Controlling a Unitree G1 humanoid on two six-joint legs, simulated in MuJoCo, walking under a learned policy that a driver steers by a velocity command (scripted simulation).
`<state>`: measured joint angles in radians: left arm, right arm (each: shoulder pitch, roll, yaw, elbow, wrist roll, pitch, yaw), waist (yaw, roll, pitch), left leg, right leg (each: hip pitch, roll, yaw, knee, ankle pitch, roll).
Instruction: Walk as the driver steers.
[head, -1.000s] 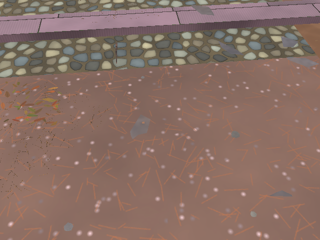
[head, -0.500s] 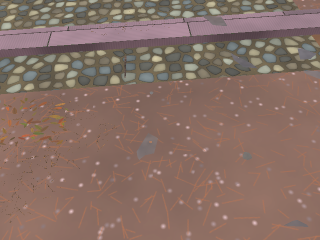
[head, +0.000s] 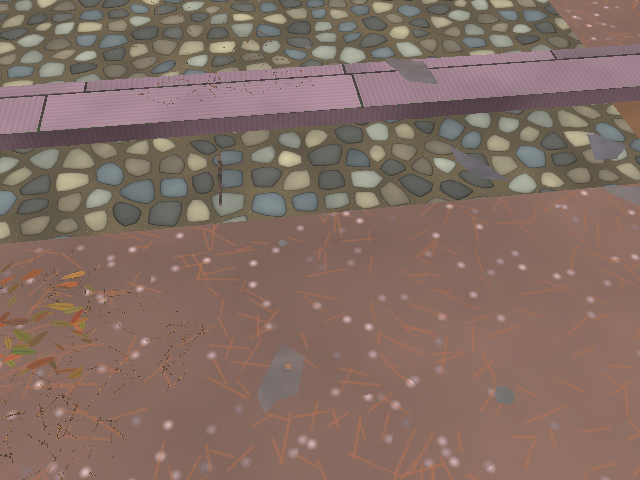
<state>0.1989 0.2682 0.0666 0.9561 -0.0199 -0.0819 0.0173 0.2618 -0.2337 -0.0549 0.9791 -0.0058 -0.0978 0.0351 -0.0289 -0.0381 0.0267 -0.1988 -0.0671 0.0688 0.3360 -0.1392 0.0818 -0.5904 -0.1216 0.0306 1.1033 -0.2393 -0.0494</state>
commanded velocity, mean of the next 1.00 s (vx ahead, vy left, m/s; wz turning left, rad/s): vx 0.35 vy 0.00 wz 0.25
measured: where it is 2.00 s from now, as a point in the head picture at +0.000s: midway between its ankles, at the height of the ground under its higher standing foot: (336, 461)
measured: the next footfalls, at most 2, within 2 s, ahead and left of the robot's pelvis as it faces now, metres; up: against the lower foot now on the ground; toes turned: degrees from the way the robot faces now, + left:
right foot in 0.34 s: +0.39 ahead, -0.16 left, +0.00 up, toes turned -1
left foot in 0.82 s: +0.58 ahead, +0.10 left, +0.00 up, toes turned +17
